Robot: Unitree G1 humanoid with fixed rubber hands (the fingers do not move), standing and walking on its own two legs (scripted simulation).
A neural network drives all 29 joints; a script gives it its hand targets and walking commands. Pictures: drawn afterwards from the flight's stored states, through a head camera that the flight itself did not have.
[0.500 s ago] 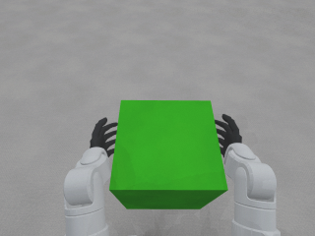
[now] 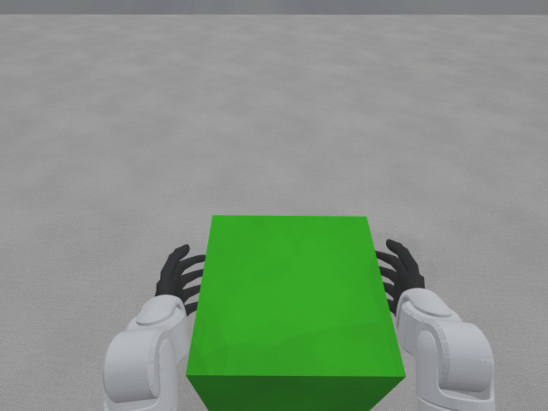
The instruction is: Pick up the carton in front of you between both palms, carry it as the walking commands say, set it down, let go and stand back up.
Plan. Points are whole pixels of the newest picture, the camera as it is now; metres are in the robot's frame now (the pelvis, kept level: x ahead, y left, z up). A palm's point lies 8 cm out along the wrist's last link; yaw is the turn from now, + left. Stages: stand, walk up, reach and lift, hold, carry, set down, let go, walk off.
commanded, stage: carry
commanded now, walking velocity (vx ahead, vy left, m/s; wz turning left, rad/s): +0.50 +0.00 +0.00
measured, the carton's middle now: (287, 325) +0.23 +0.00 +0.03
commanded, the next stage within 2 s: none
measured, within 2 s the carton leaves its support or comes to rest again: neither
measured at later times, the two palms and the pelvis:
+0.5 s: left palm (223, 156) +0.53 +0.11 +0.12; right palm (378, 157) +0.53 -0.19 +0.11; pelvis +0.30 -0.03 +0.01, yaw +0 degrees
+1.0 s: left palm (214, 92) +0.85 +0.17 +0.10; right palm (328, 90) +0.84 -0.13 +0.11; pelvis +0.61 +0.02 +0.02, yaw -1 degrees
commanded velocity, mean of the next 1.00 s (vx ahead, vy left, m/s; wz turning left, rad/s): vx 0.50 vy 0.00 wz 0.00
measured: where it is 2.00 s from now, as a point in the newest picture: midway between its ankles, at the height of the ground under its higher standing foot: (276, 213)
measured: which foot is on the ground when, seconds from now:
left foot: down 0.00-0.12, up 0.14-0.64, down 0.66-1.00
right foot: up 0.00-0.06, down 0.08-0.68, up 0.70-1.00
